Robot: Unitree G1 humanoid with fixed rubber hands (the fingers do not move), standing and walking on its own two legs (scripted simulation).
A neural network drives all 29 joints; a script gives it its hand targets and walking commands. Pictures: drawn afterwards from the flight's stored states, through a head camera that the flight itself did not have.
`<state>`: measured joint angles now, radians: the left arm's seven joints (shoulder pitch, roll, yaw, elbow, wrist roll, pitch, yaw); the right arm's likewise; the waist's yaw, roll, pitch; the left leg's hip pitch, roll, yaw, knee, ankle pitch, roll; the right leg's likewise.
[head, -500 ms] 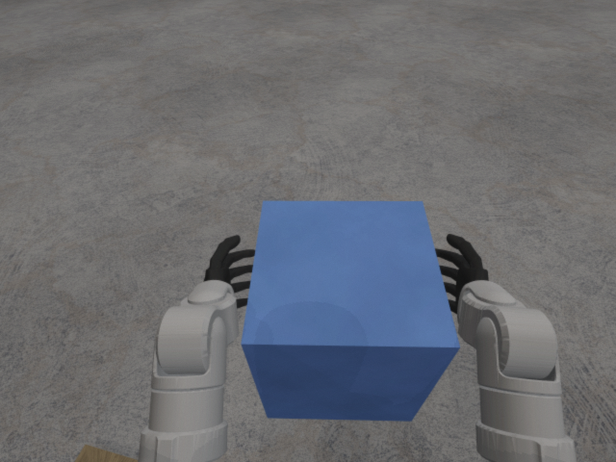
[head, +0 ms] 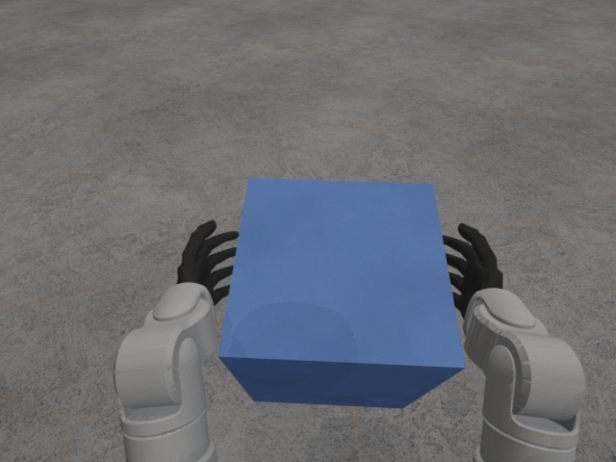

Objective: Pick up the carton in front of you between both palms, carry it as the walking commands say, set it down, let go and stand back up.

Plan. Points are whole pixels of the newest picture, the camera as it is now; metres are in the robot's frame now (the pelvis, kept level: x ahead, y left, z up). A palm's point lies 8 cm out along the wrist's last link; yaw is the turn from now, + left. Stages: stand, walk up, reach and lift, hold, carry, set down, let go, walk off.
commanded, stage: carry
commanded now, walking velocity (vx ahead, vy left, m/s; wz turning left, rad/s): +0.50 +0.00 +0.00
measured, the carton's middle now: (333, 304) +0.30 +0.00 +0.08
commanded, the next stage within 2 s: none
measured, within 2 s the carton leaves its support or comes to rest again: neither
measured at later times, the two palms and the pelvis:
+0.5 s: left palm (290, 176) +0.62 +0.08 +0.06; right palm (443, 177) +0.63 -0.22 +0.05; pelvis +0.30 -0.07 -0.01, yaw +1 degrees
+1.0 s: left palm (294, 102) +0.91 +0.09 +0.07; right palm (416, 105) +0.90 -0.21 +0.07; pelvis +0.63 -0.05 +0.00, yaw -3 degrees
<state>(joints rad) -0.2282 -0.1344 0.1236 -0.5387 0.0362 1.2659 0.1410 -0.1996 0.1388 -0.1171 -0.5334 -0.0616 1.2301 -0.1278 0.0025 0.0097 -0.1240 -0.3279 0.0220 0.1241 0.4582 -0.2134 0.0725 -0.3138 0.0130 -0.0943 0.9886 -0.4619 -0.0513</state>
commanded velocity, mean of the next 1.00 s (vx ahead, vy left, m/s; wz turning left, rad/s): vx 0.50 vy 0.00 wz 0.00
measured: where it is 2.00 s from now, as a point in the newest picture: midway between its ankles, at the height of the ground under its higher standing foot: (345, 282)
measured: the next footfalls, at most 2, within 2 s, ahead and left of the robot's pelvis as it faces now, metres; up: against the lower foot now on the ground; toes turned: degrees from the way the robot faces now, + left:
right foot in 0.36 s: +0.41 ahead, -0.14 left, +0.00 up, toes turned -9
left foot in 0.88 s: +0.70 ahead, +0.03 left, +0.00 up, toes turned +8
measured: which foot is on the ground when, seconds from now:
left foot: down 0.00-0.36, up 0.38-0.86, down 0.88-1.00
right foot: up 0.00-0.34, down 0.36-0.88, up 0.90-1.00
